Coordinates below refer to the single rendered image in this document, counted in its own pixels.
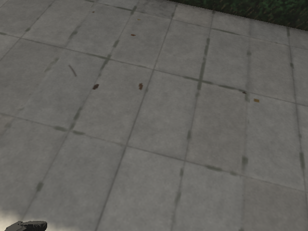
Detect robot left hand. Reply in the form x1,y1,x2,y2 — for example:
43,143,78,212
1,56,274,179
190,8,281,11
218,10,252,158
5,220,47,231

